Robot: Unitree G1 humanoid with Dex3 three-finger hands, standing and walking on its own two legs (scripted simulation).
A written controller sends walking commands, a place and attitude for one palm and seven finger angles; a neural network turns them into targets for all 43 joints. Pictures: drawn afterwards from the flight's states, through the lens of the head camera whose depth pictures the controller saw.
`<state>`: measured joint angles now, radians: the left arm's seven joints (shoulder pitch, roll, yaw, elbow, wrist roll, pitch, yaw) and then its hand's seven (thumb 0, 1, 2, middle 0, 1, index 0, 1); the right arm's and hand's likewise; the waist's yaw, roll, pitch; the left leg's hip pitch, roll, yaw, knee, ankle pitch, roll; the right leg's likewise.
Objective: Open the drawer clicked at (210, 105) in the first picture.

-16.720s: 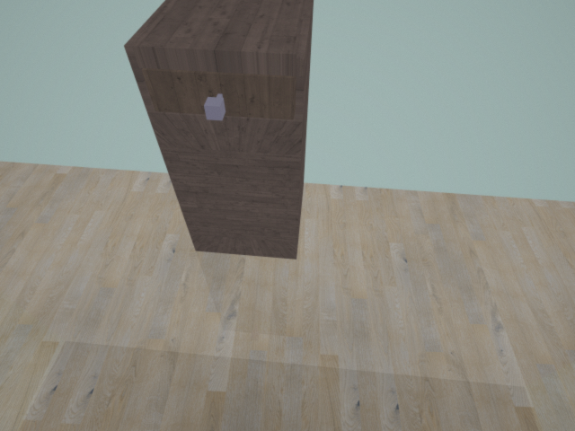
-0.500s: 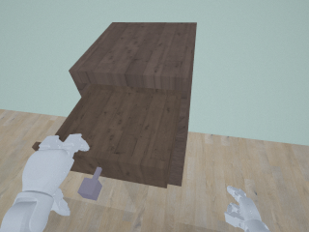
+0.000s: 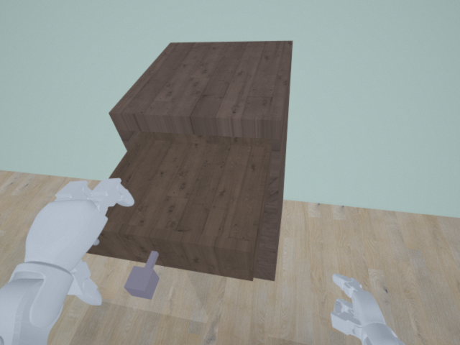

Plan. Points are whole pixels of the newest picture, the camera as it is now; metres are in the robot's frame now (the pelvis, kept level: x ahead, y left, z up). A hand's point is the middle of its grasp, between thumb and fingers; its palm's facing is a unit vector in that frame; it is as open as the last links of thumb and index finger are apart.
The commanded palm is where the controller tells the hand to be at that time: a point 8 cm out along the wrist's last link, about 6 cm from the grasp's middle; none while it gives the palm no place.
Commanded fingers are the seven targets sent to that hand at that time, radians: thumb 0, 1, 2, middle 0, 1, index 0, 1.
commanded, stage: draw the hand back to the body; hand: left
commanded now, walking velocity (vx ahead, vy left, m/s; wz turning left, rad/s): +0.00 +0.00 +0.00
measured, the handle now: (147, 272) +0.24 +0.21 -0.02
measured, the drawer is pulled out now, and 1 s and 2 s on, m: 0.30 0.30 0.30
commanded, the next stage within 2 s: step back with the hand held close in 1.64 s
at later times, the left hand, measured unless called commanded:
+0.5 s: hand (86, 257) +0.19 +0.23 +0.13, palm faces +0.05 -0.08 -1.00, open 13.8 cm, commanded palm +0.16 +0.24 +0.19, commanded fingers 0.00 -0.50 0.30 -0.30 -1.20 -0.30 -1.20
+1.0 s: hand (94, 230) +0.22 +0.21 +0.17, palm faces +0.36 -0.85 -0.38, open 12.5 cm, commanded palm +0.16 +0.26 +0.18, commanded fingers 0.00 0.17 0.58 -0.25 -0.77 -0.25 -0.77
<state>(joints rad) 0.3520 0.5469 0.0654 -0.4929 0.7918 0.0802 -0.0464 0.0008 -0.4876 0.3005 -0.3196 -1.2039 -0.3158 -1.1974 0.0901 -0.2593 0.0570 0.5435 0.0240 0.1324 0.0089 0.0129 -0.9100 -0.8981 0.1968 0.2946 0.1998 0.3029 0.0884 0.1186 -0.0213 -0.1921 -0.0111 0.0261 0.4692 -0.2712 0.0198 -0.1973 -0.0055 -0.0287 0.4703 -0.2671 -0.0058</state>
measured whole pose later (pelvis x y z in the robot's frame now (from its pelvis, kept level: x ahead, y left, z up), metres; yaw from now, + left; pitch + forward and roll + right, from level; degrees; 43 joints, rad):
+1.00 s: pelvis +0.02 -0.01 +0.00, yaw +0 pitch -2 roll +0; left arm 0.52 0.32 0.26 -0.53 -0.04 -0.13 0.11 0.00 -0.15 0.45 -0.29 -0.98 -0.28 -0.98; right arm 0.21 -0.19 0.04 0.62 0.01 -0.15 -0.07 0.01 -0.91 -0.90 0.20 0.29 0.20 0.30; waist 0.04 0.04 0.01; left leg -0.12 0.00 0.01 0.46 -0.31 0.01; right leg -0.11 0.01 -0.04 0.44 -0.29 -0.02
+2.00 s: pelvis +0.00 -0.01 +0.00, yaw +1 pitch +2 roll +0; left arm 0.62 0.36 0.34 -0.55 -0.04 -0.18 0.10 0.02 0.89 0.90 -0.21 -0.31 -0.21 -0.30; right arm 0.16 -0.24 -0.01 0.56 0.03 -0.04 -0.07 0.01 -0.91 -0.90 0.20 0.29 0.20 0.30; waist -0.01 0.05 0.03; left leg -0.25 0.00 0.01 0.47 -0.26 0.01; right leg -0.24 0.01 -0.05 0.45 -0.25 -0.02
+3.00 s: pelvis -0.12 -0.01 -0.01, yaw +1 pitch +2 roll +0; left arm 0.65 0.41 0.37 -0.68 -0.04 -0.24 0.12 0.02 0.89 0.90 -0.22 -0.31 -0.21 -0.30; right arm 0.14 -0.18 -0.01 0.60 0.01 -0.08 -0.05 0.01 -0.91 -0.90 0.20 0.30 0.20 0.30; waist -0.02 -0.04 0.04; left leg -0.52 -0.02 -0.02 0.89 -0.42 -0.01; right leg -0.37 0.01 -0.02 0.58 -0.25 -0.03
